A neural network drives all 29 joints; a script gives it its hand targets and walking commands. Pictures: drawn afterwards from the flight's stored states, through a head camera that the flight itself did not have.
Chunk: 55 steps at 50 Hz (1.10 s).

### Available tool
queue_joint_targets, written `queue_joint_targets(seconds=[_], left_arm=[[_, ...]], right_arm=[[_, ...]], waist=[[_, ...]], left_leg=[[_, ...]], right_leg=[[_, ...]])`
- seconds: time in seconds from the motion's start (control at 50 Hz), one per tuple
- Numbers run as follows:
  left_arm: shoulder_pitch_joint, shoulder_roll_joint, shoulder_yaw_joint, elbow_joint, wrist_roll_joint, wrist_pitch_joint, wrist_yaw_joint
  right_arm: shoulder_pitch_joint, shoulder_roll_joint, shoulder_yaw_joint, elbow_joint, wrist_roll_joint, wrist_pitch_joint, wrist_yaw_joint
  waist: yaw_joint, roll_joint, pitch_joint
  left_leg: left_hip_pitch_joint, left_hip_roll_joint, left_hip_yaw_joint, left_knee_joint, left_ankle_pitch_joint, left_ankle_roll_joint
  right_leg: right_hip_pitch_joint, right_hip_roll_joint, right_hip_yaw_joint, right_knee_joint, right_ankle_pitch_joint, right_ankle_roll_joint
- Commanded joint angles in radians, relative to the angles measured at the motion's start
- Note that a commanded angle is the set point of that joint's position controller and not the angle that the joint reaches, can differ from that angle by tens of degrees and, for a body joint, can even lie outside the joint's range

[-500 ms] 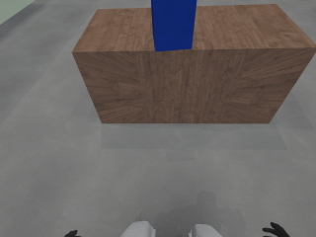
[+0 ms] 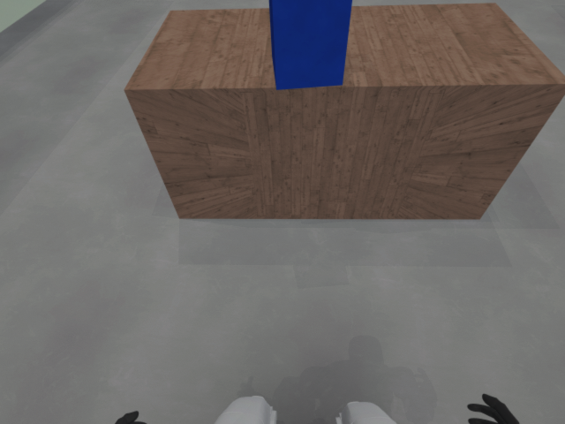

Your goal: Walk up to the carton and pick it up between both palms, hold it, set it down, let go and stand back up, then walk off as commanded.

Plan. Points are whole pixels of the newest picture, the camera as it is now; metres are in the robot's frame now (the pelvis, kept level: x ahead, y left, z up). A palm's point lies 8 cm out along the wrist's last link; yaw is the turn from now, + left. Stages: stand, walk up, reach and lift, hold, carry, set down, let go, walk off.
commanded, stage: stand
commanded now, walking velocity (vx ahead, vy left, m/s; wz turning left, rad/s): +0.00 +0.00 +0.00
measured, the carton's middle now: (306, 28) +1.11 -0.01 +0.04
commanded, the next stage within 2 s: none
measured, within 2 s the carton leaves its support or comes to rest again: neither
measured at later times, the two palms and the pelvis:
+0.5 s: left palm out of the picture +0.08 +0.28 -0.10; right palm out of the picture +0.12 -0.29 -0.10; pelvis +0.00 -0.01 +0.00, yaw +0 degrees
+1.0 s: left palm out of the picture +0.08 +0.28 -0.10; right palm out of the picture +0.12 -0.29 -0.10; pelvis +0.00 -0.01 +0.01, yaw +0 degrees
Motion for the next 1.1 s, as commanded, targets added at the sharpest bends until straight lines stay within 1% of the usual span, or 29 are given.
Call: queue_joint_targets(seconds=[0.0,0.02,0.06,0.1,0.16,0.22,0.24,0.26,0.32,0.34,0.36,0.38,0.42,0.48,0.54,0.56,0.6,0.62,0.7,0.72,0.76,0.78,0.86,0.88,0.92,0.96,1.0,1.04,1.08], left_arm=[[-0.096,0.233,0.104,-0.008,0.0,-0.041,0.012],[-0.085,0.232,0.103,-0.018,-0.011,-0.035,0.011],[-0.082,0.249,0.106,0.001,0.001,-0.038,0.008],[-0.083,0.256,0.111,-0.008,-0.006,-0.04,0.012],[-0.057,0.215,0.106,0.0,0.0,-0.026,0.002],[-0.108,0.241,0.107,-0.016,0.001,-0.035,0.003],[-0.098,0.239,0.112,-0.014,0.006,-0.044,0.0],[-0.097,0.271,0.125,-0.016,0.009,-0.044,-0.002],[-0.127,0.266,0.114,-0.013,0.004,-0.038,0.001],[-0.074,0.233,0.107,-0.002,-0.008,-0.039,0.008],[-0.097,0.258,0.11,0.009,0.001,-0.034,0.005],[-0.08,0.263,0.109,0.019,0.005,-0.039,0.006],[-0.108,0.259,0.114,0.006,0.004,-0.035,0.009],[-0.077,0.259,0.118,0.006,0.001,-0.04,0.002],[-0.128,0.256,0.118,-0.018,0.014,-0.041,0.006],[-0.126,0.244,0.114,-0.007,0.017,-0.029,0.007],[-0.099,0.27,0.118,-0.011,0.011,-0.031,0.003],[-0.129,0.241,0.109,-0.005,0.012,-0.034,0.004],[-0.083,0.234,0.1,0.005,0.01,-0.045,0.01],[-0.089,0.256,0.113,-0.014,0.015,-0.041,0.007],[-0.082,0.236,0.101,-0.011,-0.003,-0.044,0.002],[-0.102,0.254,0.106,-0.005,0.005,-0.04,-0.001],[-0.069,0.232,0.106,0.001,0.003,-0.035,0.005],[-0.071,0.241,0.102,0.006,-0.005,-0.036,0.01],[-0.081,0.256,0.115,-0.007,0.009,-0.033,0.006],[-0.05,0.244,0.115,0.012,0.005,-0.028,0.001],[-0.068,0.242,0.107,0.004,0.004,-0.035,0.003],[-0.084,0.219,0.104,-0.017,-0.001,-0.038,-0.002],[-0.073,0.253,0.107,0.001,0.001,-0.037,0.007]], right_arm=[[-0.147,-0.249,-0.055,-0.005,-0.099,-0.046,-0.016],[-0.131,-0.26,-0.05,-0.002,-0.102,-0.044,-0.017],[-0.1,-0.261,-0.054,0.021,-0.1,-0.045,-0.018],[-0.151,-0.264,-0.055,0.008,-0.097,-0.038,-0.011],[-0.168,-0.284,-0.048,0.023,-0.102,-0.052,-0.014],[-0.194,-0.252,-0.042,0.008,-0.103,-0.047,-0.008],[-0.177,-0.231,-0.048,0.005,-0.097,-0.05,-0.012],[-0.156,-0.233,-0.04,0.016,-0.096,-0.045,-0.013],[-0.145,-0.247,-0.047,0.035,-0.089,-0.036,-0.016],[-0.185,-0.281,-0.056,0.03,-0.101,-0.042,-0.012],[-0.137,-0.254,-0.05,0.017,-0.101,-0.043,-0.01],[-0.131,-0.261,-0.046,0.049,-0.096,-0.044,-0.012],[-0.158,-0.257,-0.05,0.056,-0.097,-0.038,-0.009],[-0.17,-0.27,-0.047,0.044,-0.093,-0.042,-0.009],[-0.158,-0.239,-0.044,0.057,-0.098,-0.045,-0.007],[-0.189,-0.263,-0.055,0.053,-0.103,-0.051,-0.004],[-0.161,-0.278,-0.056,0.055,-0.09,-0.039,-0.005],[-0.164,-0.239,-0.044,0.058,-0.097,-0.037,-0.008],[-0.136,-0.264,-0.042,0.07,-0.097,-0.041,-0.005],[-0.134,-0.248,-0.049,0.068,-0.09,-0.045,-0.003],[-0.128,-0.249,-0.042,0.063,-0.097,-0.046,-0.01],[-0.14,-0.262,-0.046,0.066,-0.089,-0.041,-0.007],[-0.109,-0.28,-0.049,0.079,-0.091,-0.041,-0.01],[-0.186,-0.27,-0.043,0.055,-0.1,-0.036,-0.011],[-0.125,-0.252,-0.038,0.065,-0.102,-0.043,-0.013],[-0.161,-0.246,-0.036,0.068,-0.088,-0.043,-0.008],[-0.135,-0.284,-0.042,0.071,-0.093,-0.036,-0.012],[-0.157,-0.258,-0.038,0.071,-0.098,-0.041,-0.012],[-0.14,-0.262,-0.046,0.061,-0.09,-0.04,-0.009]], waist=[[-0.015,-0.026,-0.242],[-0.01,0.018,-0.225],[-0.035,-0.037,-0.236],[-0.031,0.059,-0.182],[0.008,0.014,-0.163],[-0.007,-0.003,-0.199],[-0.022,0.043,-0.237],[-0.023,-0.036,-0.299],[-0.037,-0.085,-0.195],[-0.013,0.008,-0.183],[-0.054,0.015,-0.225],[-0.023,-0.043,-0.169],[-0.031,-0.069,-0.172],[-0.012,0.011,-0.167],[-0.016,-0.071,-0.146],[-0.026,-0.024,-0.153],[-0.036,-0.045,-0.18],[-0.011,-0.048,-0.152],[-0.021,-0.006,-0.174],[-0.03,-0.096,-0.199],[-0.022,-0.061,-0.243],[-0.033,0.012,-0.23],[-0.03,-0.058,-0.234],[-0.01,0.027,-0.252],[-0.024,-0.06,-0.212],[-0.004,0.022,-0.237],[-0.014,-0.038,-0.185],[-0.015,0.013,-0.226],[-0.023,-0.023,-0.241]], left_leg=[[0.065,0.141,-0.232,-0.354,0.162,0.084],[0.078,0.136,-0.214,-0.355,0.126,0.077],[0.106,0.141,-0.242,-0.372,0.117,0.076],[0.07,0.129,-0.224,-0.398,0.037,0.083],[0.006,0.163,-0.295,-0.45,-0.018,0.097],[0.053,0.147,-0.241,-0.416,0.051,0.074],[0.076,0.137,-0.229,-0.378,0.129,0.07],[0.107,0.127,-0.19,-0.352,0.162,0.064],[0.112,0.114,-0.175,-0.349,0.063,0.054],[0.091,0.128,-0.187,-0.377,-0.015,0.067],[0.087,0.123,-0.209,-0.399,-0.044,0.066],[0.071,0.117,-0.213,-0.382,-0.057,0.073],[0.069,0.112,-0.182,-0.378,-0.009,0.07],[0.035,0.133,-0.222,-0.43,-0.068,0.077],[0.03,0.104,-0.18,-0.383,0.006,0.071],[0.063,0.115,-0.189,-0.372,-0.037,0.063],[0.05,0.119,-0.199,-0.395,-0.07,0.057],[0.018,0.11,-0.208,-0.395,-0.045,0.071],[0.047,0.112,-0.223,-0.377,0.04,0.074],[0.078,0.104,-0.166,-0.332,0.07,0.053],[0.108,0.109,-0.184,-0.337,0.154,0.066],[0.135,0.12,-0.177,-0.35,0.126,0.057],[0.096,0.143,-0.213,-0.384,0.076,0.08],[0.094,0.132,-0.208,-0.372,0.114,0.076],[0.05,0.142,-0.221,-0.391,0.078,0.079],[0.042,0.144,-0.22,-0.384,0.079,0.066],[0.036,0.136,-0.237,-0.403,0.072,0.073],[0.066,0.128,-0.204,-0.371,0.085,0.068],[0.085,0.106,-0.173,-0.344,0.103,0.051]], right_leg=[[0.048,-0.081,0.091,-0.322,0.246,-0.115],[0.02,-0.092,0.104,-0.346,0.206,-0.12],[-0.004,-0.081,0.104,-0.342,0.175,-0.116],[-0.032,-0.08,0.096,-0.335,0.116,-0.122],[0.02,-0.05,0.036,-0.283,0.126,-0.11],[0.01,-0.082,0.085,-0.332,0.154,-0.115],[0.046,-0.09,0.082,-0.343,0.181,-0.115],[0.053,-0.097,0.097,-0.335,0.208,-0.115],[-0.044,-0.104,0.137,-0.395,0.104,-0.124],[-0.053,-0.09,0.129,-0.387,0.11,-0.114],[-0.038,-0.098,0.113,-0.367,0.088,-0.116],[-0.042,-0.103,0.152,-0.42,-0.002,-0.12],[-0.023,-0.095,0.136,-0.41,0.047,-0.118],[-0.016,-0.087,0.116,-0.368,0.034,-0.111],[-0.024,-0.1,0.122,-0.403,-0.019,-0.12],[-0.062,-0.09,0.13,-0.4,0.014,-0.121],[-0.056,-0.083,0.11,-0.403,-0.024,-0.117],[-0.006,-0.088,0.122,-0.418,-0.019,-0.11],[-0.018,-0.092,0.138,-0.395,0.041,-0.118],[-0.014,-0.103,0.136,-0.416,0.073,-0.115],[-0.012,-0.114,0.137,-0.381,0.148,-0.118],[-0.044,-0.09,0.106,-0.388,0.124,-0.118],[0.024,-0.089,0.103,-0.356,0.194,-0.113],[0.03,-0.091,0.108,-0.35,0.174,-0.117],[0.027,-0.074,0.081,-0.342,0.137,-0.103],[0.057,-0.093,0.084,-0.346,0.16,-0.111],[0.024,-0.073,0.074,-0.35,0.138,-0.108],[0.014,-0.078,0.081,-0.351,0.149,-0.108],[0.002,-0.092,0.118,-0.374,0.166,-0.12]])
